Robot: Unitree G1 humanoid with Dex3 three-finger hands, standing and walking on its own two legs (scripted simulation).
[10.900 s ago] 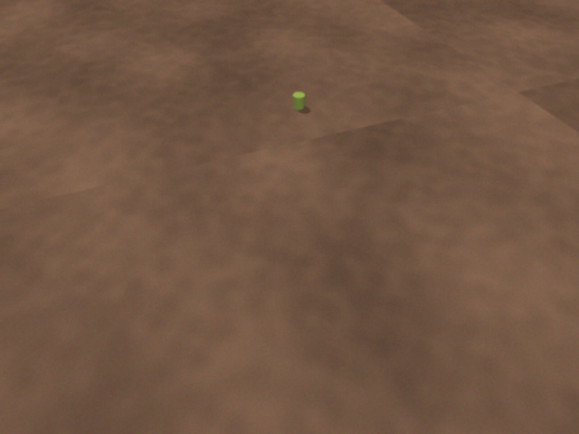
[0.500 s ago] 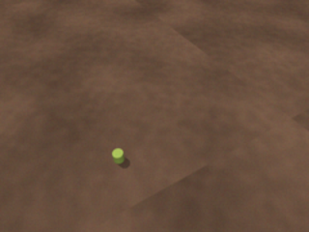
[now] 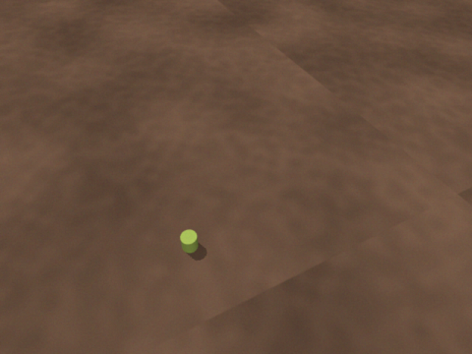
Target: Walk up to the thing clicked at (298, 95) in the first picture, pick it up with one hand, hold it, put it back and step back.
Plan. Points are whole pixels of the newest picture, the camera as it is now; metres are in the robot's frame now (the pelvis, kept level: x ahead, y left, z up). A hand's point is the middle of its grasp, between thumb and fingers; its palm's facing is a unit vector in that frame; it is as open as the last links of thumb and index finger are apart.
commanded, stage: walk up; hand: left
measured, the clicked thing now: (189, 241) +0.72 +0.24 -0.73
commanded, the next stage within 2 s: stand in 0.12 s
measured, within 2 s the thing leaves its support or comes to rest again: neither
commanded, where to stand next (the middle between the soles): +0.34 +0.00 m, yaw +1 degrees
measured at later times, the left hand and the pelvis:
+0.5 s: hand out of the picture +0.07 +0.24 -0.15, palm faces -0.03 -0.94 -0.34, open 7.3 cm; pelvis -0.01 -0.01 +0.01, yaw -1 degrees
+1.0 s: hand out of the picture +0.06 +0.23 -0.15, palm faces -0.05 -0.94 -0.35, open 7.3 cm; pelvis -0.02 -0.02 +0.01, yaw -1 degrees
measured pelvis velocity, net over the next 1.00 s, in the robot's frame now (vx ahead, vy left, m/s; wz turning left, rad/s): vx -0.02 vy -0.02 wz -0.02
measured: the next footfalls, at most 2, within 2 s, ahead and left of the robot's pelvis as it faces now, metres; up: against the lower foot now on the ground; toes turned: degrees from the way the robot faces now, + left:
left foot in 1.40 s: +0.15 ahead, +0.15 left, +0.00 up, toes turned +4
right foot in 1.84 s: +0.28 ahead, -0.13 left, +0.00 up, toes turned -2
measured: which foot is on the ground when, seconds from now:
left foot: down 0.00-1.00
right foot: down 0.00-1.00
